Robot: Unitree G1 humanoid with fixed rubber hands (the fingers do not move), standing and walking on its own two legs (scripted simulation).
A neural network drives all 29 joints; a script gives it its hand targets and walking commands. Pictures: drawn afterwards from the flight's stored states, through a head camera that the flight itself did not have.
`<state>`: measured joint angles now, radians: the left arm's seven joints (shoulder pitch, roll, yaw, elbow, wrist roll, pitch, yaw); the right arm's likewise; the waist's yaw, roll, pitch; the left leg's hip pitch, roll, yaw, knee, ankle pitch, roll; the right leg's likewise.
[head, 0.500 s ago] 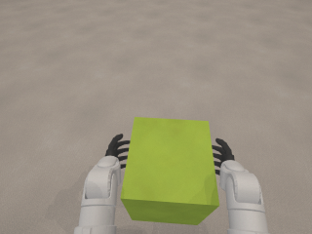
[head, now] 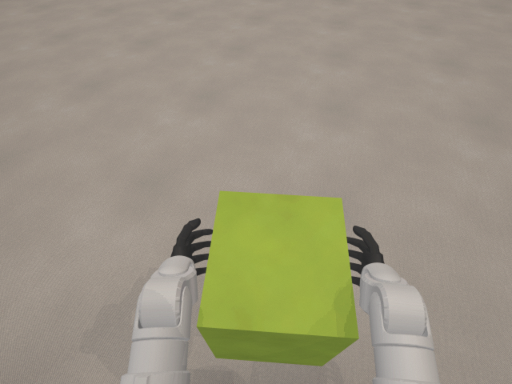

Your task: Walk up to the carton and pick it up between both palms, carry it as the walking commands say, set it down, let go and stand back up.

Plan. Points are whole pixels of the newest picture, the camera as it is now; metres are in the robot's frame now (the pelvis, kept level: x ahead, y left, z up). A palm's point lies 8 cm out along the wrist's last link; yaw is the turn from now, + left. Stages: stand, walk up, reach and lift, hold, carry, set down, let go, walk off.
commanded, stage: carry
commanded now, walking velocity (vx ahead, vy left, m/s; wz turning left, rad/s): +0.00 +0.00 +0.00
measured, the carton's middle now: (274, 284) +0.30 -0.01 -0.02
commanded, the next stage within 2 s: none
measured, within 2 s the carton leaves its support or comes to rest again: neither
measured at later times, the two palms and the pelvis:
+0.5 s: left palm (182, 261) +0.29 +0.14 +0.06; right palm (368, 268) +0.28 -0.15 +0.06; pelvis +0.00 +0.00 +0.00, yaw +0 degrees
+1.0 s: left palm (180, 264) +0.29 +0.14 +0.06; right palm (368, 271) +0.28 -0.15 +0.06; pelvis +0.00 +0.00 +0.00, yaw +0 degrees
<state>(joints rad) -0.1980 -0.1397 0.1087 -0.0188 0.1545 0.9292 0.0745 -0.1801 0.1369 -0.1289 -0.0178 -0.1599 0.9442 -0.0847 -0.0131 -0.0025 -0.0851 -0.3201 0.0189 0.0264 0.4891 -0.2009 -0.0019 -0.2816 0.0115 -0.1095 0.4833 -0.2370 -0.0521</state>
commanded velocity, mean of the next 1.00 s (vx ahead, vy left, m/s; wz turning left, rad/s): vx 0.00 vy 0.00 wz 0.00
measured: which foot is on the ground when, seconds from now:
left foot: down 0.00-1.00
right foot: down 0.00-1.00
